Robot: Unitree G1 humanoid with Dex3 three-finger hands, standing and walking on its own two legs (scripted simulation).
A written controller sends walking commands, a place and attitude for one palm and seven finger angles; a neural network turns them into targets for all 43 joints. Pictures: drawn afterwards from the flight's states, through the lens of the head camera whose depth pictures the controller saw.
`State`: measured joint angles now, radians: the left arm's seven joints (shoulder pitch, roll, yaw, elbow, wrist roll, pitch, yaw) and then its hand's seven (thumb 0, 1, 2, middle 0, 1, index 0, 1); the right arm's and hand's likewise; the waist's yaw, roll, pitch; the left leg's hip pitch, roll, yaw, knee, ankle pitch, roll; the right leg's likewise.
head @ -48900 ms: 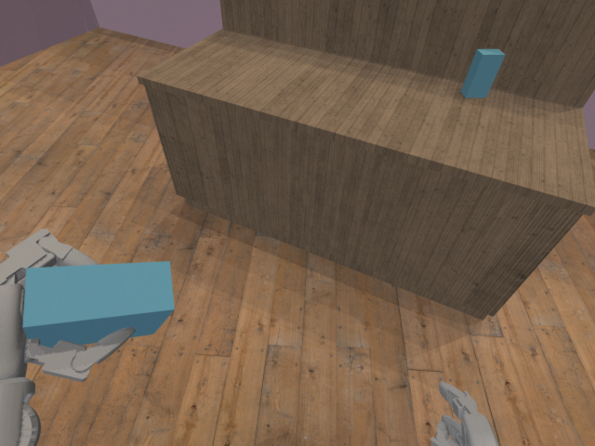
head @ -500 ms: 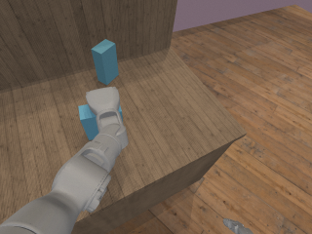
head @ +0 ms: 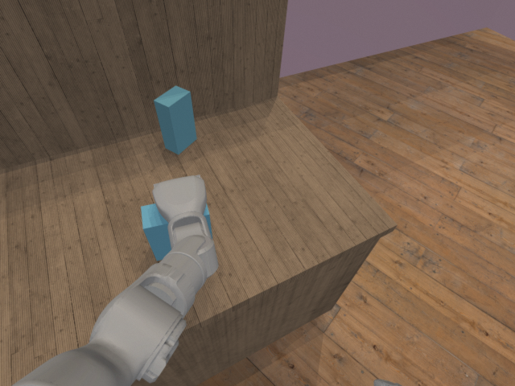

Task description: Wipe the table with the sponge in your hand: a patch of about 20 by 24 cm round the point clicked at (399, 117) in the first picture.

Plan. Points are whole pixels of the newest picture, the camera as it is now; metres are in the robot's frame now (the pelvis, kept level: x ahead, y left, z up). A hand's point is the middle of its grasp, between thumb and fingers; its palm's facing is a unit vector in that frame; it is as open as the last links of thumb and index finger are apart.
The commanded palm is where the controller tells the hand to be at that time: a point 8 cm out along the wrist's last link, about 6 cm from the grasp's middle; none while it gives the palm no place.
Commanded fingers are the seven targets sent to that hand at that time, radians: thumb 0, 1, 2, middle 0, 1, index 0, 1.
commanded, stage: wipe back along the third lane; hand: left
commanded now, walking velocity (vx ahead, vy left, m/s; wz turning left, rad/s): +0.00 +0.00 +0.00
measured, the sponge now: (181, 233) +0.40 +0.16 -0.05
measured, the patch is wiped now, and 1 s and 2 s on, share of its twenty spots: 1.00 1.00 1.00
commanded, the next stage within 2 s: slide back across to the middle lane in 0.90 s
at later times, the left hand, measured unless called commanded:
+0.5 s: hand (192, 235) +0.37 +0.13 +0.00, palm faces -0.06 -0.01 -1.00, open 9.4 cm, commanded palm +0.32 +0.11 +0.02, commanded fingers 0.00 0.10 1.30 -1.20 -1.60 -1.20 -1.60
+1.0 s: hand (192, 240) +0.36 +0.13 +0.00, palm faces -0.07 -0.02 -1.00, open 9.4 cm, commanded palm +0.32 +0.12 +0.02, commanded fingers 0.00 0.10 1.30 -1.20 -1.60 -1.20 -1.60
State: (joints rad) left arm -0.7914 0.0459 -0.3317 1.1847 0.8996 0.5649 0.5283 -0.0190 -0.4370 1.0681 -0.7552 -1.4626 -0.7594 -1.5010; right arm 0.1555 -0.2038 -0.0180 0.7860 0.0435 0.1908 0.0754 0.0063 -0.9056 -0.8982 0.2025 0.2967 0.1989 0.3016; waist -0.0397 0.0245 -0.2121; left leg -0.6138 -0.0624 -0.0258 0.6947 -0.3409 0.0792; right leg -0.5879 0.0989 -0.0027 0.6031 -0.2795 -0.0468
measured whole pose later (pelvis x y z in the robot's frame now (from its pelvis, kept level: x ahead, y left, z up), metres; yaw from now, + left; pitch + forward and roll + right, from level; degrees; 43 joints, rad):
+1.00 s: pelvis +0.00 -0.03 +0.01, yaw +0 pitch +11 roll -1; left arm -0.56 0.06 -0.38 0.97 0.92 0.59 0.49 -0.01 -0.43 1.07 -0.75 -1.47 -0.75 -1.51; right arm 0.08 -0.22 -0.01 0.71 0.06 0.23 0.04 0.01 -0.91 -0.90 0.20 0.30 0.20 0.30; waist -0.01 0.02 -0.20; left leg -0.49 -0.04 -0.03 0.62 -0.31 0.04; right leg -0.48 0.12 0.00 0.56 -0.26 -0.09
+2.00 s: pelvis -0.01 -0.03 +0.01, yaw +0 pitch +9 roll +0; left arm -0.42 0.17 -0.25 0.78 1.00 0.50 0.36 -0.01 -0.48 1.07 -0.82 -1.40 -0.83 -1.43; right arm 0.07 -0.23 0.02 0.68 0.07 0.20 -0.02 0.01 -0.90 -0.90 0.20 0.30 0.20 0.30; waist 0.02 0.03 -0.17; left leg -0.47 -0.05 -0.02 0.61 -0.30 0.04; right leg -0.47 0.11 0.00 0.57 -0.26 -0.09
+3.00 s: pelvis -0.03 -0.03 -0.02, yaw -2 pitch +20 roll -3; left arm -0.86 0.49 -0.03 1.25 1.01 0.28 0.35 0.00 -0.51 1.08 -0.85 -1.37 -0.86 -1.41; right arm 0.28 -0.26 0.02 0.72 0.07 0.06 0.00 0.01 -0.90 -0.90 0.20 0.30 0.20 0.30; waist -0.11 0.05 -0.20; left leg -0.85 -0.02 -0.04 0.86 -0.36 0.04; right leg -0.82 0.16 -0.02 0.74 -0.27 -0.09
